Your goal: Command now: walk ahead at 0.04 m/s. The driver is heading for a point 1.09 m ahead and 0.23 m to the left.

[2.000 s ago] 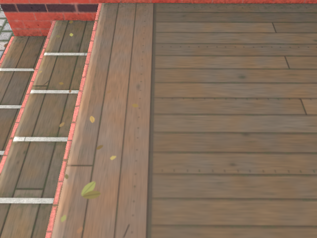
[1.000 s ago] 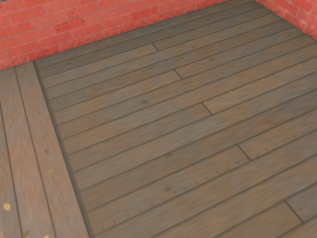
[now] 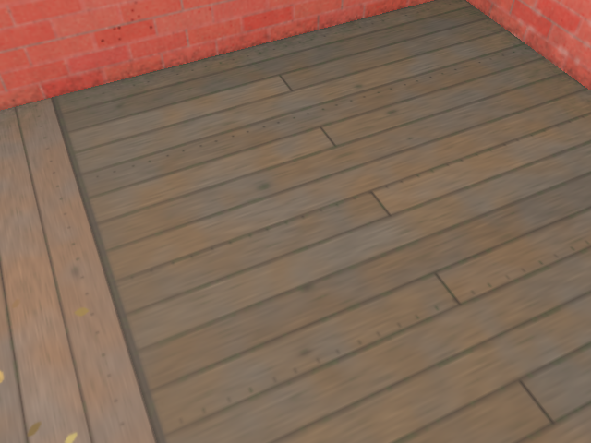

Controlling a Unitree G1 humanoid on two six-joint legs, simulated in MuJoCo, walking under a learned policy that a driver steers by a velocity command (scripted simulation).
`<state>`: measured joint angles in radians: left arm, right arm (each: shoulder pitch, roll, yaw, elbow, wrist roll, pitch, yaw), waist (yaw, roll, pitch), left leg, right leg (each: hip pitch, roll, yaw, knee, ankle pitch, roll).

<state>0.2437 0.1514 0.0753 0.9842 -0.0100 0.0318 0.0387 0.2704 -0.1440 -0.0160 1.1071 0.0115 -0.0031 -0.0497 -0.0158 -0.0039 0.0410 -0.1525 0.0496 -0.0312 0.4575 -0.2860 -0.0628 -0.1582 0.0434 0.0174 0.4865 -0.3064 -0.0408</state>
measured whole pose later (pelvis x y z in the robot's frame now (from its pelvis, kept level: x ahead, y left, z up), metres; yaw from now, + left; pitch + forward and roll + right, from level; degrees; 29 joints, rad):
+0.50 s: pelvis +0.13 +0.09 -0.01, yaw +1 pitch +3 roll -1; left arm 0.30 0.22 0.09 0.91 -0.04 -0.08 0.03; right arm 0.35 -0.15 -0.03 1.08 0.00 -0.12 0.02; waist -0.06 -0.04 -0.04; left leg -0.34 -0.01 0.03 0.63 -0.33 0.05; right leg -0.53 0.00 0.04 1.19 -0.33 -0.09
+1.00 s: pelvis +0.42 +0.07 -0.01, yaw +2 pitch +2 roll -1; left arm 0.08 0.21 0.05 0.86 -0.01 -0.11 -0.04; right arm 0.37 -0.23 -0.04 1.06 0.03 -0.10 0.00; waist -0.03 0.01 0.04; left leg -0.31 0.01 -0.07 1.23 -0.42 0.06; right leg -0.39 0.06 -0.09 0.49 -0.14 -0.08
